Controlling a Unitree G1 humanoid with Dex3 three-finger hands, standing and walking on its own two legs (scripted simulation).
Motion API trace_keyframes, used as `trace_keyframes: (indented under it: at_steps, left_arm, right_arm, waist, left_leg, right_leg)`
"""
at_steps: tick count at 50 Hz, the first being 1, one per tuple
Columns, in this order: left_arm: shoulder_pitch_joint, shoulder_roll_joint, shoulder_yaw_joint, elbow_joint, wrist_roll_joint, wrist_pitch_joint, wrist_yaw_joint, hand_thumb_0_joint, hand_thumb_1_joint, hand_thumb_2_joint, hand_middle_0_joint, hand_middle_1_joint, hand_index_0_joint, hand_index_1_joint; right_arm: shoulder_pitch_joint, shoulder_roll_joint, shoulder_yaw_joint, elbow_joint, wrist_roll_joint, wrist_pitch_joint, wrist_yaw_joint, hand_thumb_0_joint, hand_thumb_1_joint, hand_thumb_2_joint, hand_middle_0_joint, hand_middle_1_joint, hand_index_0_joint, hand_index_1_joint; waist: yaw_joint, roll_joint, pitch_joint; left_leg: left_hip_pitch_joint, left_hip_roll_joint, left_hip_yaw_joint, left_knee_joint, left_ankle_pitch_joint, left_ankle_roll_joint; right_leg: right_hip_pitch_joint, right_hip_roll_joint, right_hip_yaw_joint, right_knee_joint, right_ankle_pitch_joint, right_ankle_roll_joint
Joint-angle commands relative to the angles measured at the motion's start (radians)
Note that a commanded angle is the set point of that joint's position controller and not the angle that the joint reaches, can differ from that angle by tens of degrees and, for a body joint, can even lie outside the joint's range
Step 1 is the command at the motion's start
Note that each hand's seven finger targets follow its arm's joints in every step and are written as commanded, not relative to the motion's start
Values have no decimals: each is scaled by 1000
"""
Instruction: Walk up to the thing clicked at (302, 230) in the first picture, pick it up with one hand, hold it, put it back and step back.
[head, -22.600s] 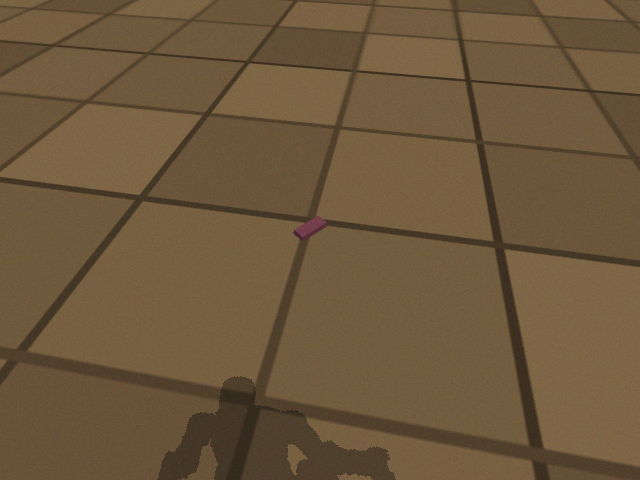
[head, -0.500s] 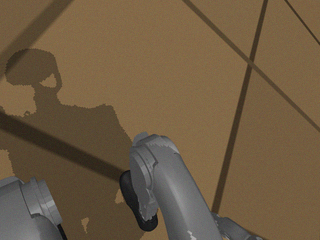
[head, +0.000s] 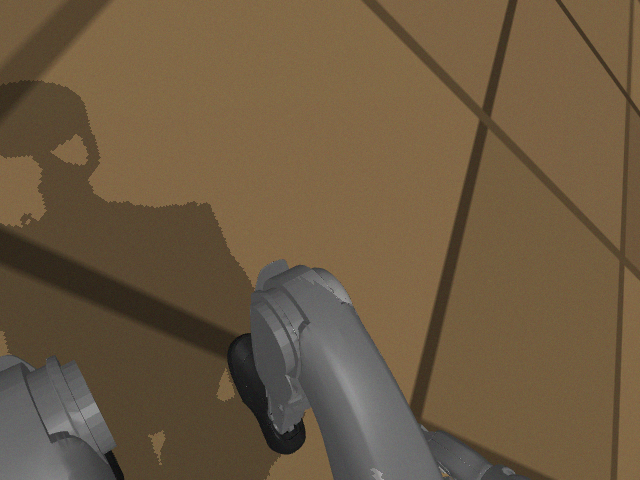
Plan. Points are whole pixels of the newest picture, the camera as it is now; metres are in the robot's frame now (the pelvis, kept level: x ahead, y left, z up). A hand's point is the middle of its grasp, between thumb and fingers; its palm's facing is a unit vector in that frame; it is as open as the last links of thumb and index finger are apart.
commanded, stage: close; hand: left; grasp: from above
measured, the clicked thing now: out of the picture +0.44 +0.31 -0.29
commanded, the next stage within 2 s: settle in 1.52 s
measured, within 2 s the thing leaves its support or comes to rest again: leaves its support in 1.96 s
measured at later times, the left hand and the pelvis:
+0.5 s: hand out of the picture +0.43 +0.30 -0.27, palm faces -0.45 -0.15 -0.88, open 11.9 cm; pelvis +0.00 +0.00 +0.00, yaw +0 degrees
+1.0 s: hand out of the picture +0.43 +0.31 -0.26, palm faces -0.44 -0.15 -0.89, open 9.5 cm; pelvis -0.01 +0.00 +0.00, yaw +0 degrees
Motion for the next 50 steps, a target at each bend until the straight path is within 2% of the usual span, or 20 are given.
trace_keyframes:
  at_steps: [1,4,7,11,12,14,17,19,21,24,30,32,33,36,37,38,41,43,45,50]
  left_arm:
    - [-240,201,3,-98,-21,7,54,0,-332,851,-201,-900,-208,-891]
    - [-227,190,0,-85,-24,17,48,0,-313,817,-215,-885,-225,-873]
    - [-237,209,18,-73,-33,20,32,0,-255,777,-260,-849,-271,-837]
    - [-229,220,23,-75,-31,13,16,0,-207,731,-281,-845,-301,-823]
    - [-232,204,7,-83,-26,11,9,0,-198,720,-290,-838,-310,-816]
    - [-237,220,7,-76,-32,2,5,0,-174,708,-307,-827,-328,-805]
    - [-224,223,3,-94,-28,-8,3,0,-146,691,-325,-812,-348,-788]
    - [-232,220,12,-104,-25,-14,8,0,-124,669,-341,-788,-364,-763]
    - [-221,184,-21,-96,-33,-18,6,0,-102,657,-356,-781,-380,-755]
    - [-224,215,-17,-90,-30,-21,15,0,-46,622,-404,-745,-428,-719]
    - [-233,236,4,-107,-23,-1,40,0,14,572,-450,-695,-476,-667]
    - [-226,217,-5,-99,-20,8,35,0,41,553,-476,-666,-500,-640]
    - [-222,226,3,-94,-26,11,32,0,57,555,-490,-659,-513,-635]
    - [-225,231,13,-87,-29,21,23,0,100,491,-512,-636,-544,-603]
    - [-220,237,18,-80,-30,22,21,0,109,500,-522,-633,-551,-602]
    - [-224,222,1,-83,-28,20,9,0,121,489,-539,-609,-565,-581]
    - [-224,235,6,-82,-30,8,-5,0,185,452,-573,-610,-609,-572]
    - [-199,239,8,-76,-35,6,-9,0,203,460,-591,-598,-623,-563]
    - [-201,227,3,-63,-39,-1,-10,0,218,411,-595,-586,-634,-545]
    - [-198,222,-8,-80,-41,-11,-7,0,274,424,-642,-573,-678,-535]
  right_arm:
    - [176,-342,-90,6,7,-9,-1,0,-890,-899,200,300,200,300]
    - [188,-352,-101,7,6,-11,-2,0,-892,-900,200,300,200,300]
    - [194,-345,-85,1,11,-13,4,0,-891,-900,200,300,200,300]
    - [189,-345,-85,-2,11,-10,1,0,-892,-900,199,300,200,300]
    - [191,-343,-84,-4,12,-11,1,0,-893,-901,199,300,200,300]
    - [181,-348,-81,-9,15,-6,-5,0,-893,-900,199,300,199,300]
    - [178,-342,-80,-7,13,0,-10,0,-892,-900,199,300,199,300]
    - [203,-342,-81,-2,11,1,-10,0,-891,-900,199,300,200,300]
    - [181,-339,-71,-5,5,-4,-7,0,-891,-900,199,300,200,300]
    - [177,-353,-77,-7,10,-1,-16,0,-892,-899,199,300,199,300]
    - [180,-358,-86,-10,8,1,-20,0,-891,-900,199,300,199,300]
    - [191,-362,-91,-14,8,-2,-16,0,-893,-900,199,300,199,300]
    - [180,-348,-79,-16,10,-2,-15,0,-892,-900,199,300,199,300]
    - [195,-362,-94,-11,15,-4,-16,0,-893,-900,199,300,199,300]
    - [183,-348,-79,-12,12,-2,-17,0,-892,-900,199,300,199,300]
    - [180,-345,-76,-16,17,-6,-13,0,-892,-900,199,300,199,300]
    - [189,-354,-75,-23,15,-3,-14,0,-892,-899,199,300,199,300]
    - [181,-353,-72,-20,12,1,-19,0,-891,-899,199,300,199,300]
    - [190,-350,-68,-25,9,7,-21,0,-891,-899,199,300,199,300]
    - [192,-352,-69,-23,8,13,-30,0,-891,-899,199,300,199,300]
  waist:
    - [-63,515,-630]
    - [-68,540,-629]
    - [-73,522,-603]
    - [-65,545,-618]
    - [-68,535,-607]
    - [-72,536,-601]
    - [-61,526,-610]
    - [-62,548,-638]
    - [-75,526,-612]
    - [-72,518,-592]
    - [-65,528,-602]
    - [-75,533,-599]
    - [-71,511,-602]
    - [-65,550,-601]
    - [-64,527,-598]
    - [-71,532,-580]
    - [-73,539,-581]
    - [-63,523,-594]
    - [-73,507,-588]
    - [-64,515,-597]
  left_leg:
    - [452,34,117,-251,222,25]
    - [467,35,119,-256,241,22]
    - [456,35,106,-265,219,22]
    - [469,35,105,-276,224,18]
    - [465,34,102,-272,220,19]
    - [456,34,103,-274,201,21]
    - [452,35,114,-267,205,23]
    - [486,36,105,-271,256,19]
    - [478,37,101,-262,245,19]
    - [454,37,109,-270,192,22]
    - [455,39,108,-278,192,21]
    - [469,41,103,-277,211,19]
    - [460,41,103,-270,206,21]
    - [471,40,101,-289,225,16]
    - [464,41,90,-294,209,14]
    - [468,42,88,-285,213,13]
    - [465,38,97,-282,211,18]
    - [466,39,101,-285,212,18]
    - [449,38,106,-278,207,23]
    - [457,39,104,-282,209,21]
  right_leg:
    - [370,29,-104,-206,280,-71]
    - [380,32,-103,-210,297,-71]
    - [360,26,-113,-202,277,-71]
    - [376,28,-112,-201,276,-75]
    - [361,25,-116,-194,275,-74]
    - [362,26,-113,-205,262,-74]
    - [385,32,-104,-215,265,-73]
    - [382,31,-114,-202,300,-74]
    - [375,29,-118,-200,299,-70]
    - [373,33,-109,-221,255,-73]
    - [372,31,-107,-224,253,-74]
    - [363,32,-112,-216,269,-73]
    - [374,32,-108,-217,270,-71]
    - [360,30,-111,-213,273,-75]
    - [355,29,-117,-208,259,-76]
    - [337,23,-119,-195,264,-74]
    - [353,25,-117,-201,264,-74]
    - [372,31,-113,-214,263,-73]
    - [381,31,-111,-225,265,-71]
    - [378,35,-112,-222,264,-73]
